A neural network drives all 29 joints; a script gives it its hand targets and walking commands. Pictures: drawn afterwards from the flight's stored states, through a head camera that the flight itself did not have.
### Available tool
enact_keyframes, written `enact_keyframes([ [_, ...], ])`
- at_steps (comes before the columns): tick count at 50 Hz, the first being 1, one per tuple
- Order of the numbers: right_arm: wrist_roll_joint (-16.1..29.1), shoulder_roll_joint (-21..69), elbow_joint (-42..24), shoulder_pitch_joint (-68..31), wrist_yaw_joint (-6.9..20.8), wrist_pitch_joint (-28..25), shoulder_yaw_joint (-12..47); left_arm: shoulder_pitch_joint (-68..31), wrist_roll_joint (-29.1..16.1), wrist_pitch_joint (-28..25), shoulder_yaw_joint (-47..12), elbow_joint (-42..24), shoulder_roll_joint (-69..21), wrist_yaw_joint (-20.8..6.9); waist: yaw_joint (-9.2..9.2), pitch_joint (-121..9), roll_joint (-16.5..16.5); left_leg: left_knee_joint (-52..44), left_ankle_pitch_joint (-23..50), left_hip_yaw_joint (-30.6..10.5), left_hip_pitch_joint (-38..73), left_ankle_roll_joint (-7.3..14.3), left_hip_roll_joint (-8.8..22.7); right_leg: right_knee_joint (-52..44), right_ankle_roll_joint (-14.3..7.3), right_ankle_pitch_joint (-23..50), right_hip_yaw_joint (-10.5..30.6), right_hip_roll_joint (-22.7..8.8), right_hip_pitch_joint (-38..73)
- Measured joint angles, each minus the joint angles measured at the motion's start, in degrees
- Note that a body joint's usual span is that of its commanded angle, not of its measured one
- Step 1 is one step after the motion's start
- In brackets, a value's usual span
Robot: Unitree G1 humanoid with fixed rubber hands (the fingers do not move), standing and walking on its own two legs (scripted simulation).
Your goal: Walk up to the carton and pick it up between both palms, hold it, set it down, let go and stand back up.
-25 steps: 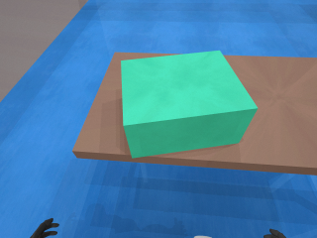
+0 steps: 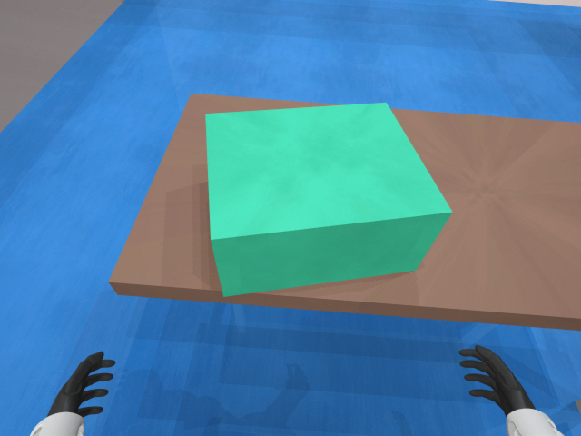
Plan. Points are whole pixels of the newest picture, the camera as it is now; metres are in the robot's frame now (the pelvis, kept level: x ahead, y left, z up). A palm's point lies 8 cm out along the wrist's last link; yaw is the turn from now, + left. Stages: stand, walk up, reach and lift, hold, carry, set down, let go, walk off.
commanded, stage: reach and lift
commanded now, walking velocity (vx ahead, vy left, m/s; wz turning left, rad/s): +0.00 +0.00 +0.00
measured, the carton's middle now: (311, 192) +0.46 -0.03 +0.05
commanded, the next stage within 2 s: none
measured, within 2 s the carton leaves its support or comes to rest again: neither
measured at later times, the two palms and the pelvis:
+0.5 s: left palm (78, 401) +0.16 +0.25 +0.02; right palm (522, 381) +0.17 -0.28 +0.01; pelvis -0.02 -0.01 +0.01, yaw +0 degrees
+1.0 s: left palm (85, 350) +0.20 +0.23 +0.08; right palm (540, 335) +0.20 -0.28 +0.08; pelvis +0.00 +0.00 +0.01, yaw +0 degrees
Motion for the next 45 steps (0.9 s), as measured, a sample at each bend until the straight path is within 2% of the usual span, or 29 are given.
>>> enact_keyframes([
  [11, 3.41, 1.77, -8.16, 2.08, 2.96, 4.11, -1.09, 4.59, -0.74, -0.95, 0.02, -9.71, -2.31, 1.51, -0.03, -2.11, -0.65, -3.45, 2.54, 0.02, 1.62, 0.11, 0.03, -5.53, 0.36, 3.76, -0.02, 0.00, 2.61],
  [16, 5.18, 1.54, -14.99, 4.38, 3.34, 7.32, -1.53, 4.60, -1.06, -0.94, 0.01, -11.98, -3.73, 1.74, -0.03, -3.17, 0.21, -4.83, 3.46, 0.02, 2.19, 0.11, 0.14, -5.53, 0.36, 3.96, -0.02, 0.03, 2.53],
  [22, 5.94, 1.19, -24.10, 5.46, 3.34, 12.57, -1.99, 4.18, -4.42, -0.94, 0.00, -14.39, -4.56, 1.72, -0.03, -3.32, 1.55, -5.68, 3.75, 0.03, 2.24, 0.67, 0.32, -5.53, 0.30, 4.20, -0.02, 0.20, 2.14],
  [29, 7.98, 1.12, -32.93, 5.80, 2.95, 18.14, -2.29, 3.74, -8.76, -0.46, 0.00, -18.73, -4.56, 1.77, -0.02, -3.32, 1.23, -6.23, 4.30, 0.04, 2.31, 0.93, 0.33, -5.53, 0.00, 4.19, -0.02, 0.20, 1.99],
  [38, 13.19, -1.73, -37.89, 6.15, 3.41, 20.75, -3.80, 4.32, -9.60, 1.46, 0.01, -27.79, -4.58, 3.29, -0.02, -3.36, 0.64, -6.43, 4.24, 0.04, 2.31, -0.20, 0.35, -5.83, -0.10, 3.99, -0.01, 0.16, 2.07],
  [45, 16.12, -3.41, -41.34, 6.27, 3.98, 21.04, -4.40, 4.31, -9.75, 1.74, 0.02, -31.24, -4.99, 3.91, -0.02, -3.45, 0.63, -6.56, 4.00, 0.04, 2.31, -0.22, 0.36, -5.83, -0.11, 3.67, -0.01, 0.16, 2.01],
])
